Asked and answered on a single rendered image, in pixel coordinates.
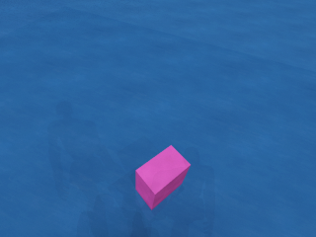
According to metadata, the carton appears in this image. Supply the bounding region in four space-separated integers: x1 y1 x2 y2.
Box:
135 145 191 210

